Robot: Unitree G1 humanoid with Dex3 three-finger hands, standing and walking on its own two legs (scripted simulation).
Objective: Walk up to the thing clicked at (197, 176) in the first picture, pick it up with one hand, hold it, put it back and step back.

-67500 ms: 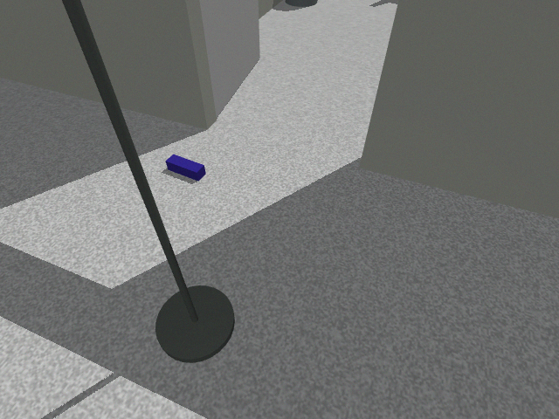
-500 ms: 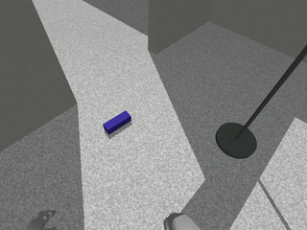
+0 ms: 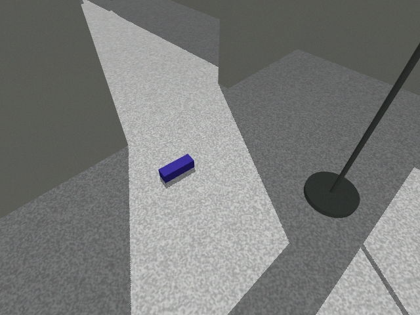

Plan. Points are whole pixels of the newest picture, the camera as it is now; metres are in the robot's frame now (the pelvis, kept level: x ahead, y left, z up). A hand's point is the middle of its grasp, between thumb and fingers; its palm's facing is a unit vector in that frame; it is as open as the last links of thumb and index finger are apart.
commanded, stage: step back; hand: left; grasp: from above
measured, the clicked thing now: (176, 168) +1.05 +0.22 -0.73
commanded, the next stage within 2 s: stand in 0.80 s
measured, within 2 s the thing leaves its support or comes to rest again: neither
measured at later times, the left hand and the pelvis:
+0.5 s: hand out of the picture +0.11 +0.25 -0.14, palm faces +0.02 -0.93 -0.37, open 7.4 cm; pelvis +0.04 -0.01 +0.00, yaw +1 degrees
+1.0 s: hand out of the picture +0.16 +0.26 -0.13, palm faces -0.04 -0.94 -0.34, open 7.4 cm; pelvis +0.07 +0.01 +0.02, yaw -2 degrees
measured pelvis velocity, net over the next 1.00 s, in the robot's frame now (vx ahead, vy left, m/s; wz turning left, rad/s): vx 0.07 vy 0.01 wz -0.03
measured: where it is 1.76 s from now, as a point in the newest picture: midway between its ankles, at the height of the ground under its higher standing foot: outside the picture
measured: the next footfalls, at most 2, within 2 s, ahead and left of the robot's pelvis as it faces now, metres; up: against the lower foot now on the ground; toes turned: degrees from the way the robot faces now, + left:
right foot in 0.20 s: +0.09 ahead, -0.13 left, +0.00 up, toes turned -2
left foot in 0.52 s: +0.15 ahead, +0.13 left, +0.00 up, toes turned +1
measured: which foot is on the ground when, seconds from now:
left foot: down 0.00-0.24, up 0.26-0.50, down 0.52-1.00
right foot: up 0.00-0.18, down 0.20-1.00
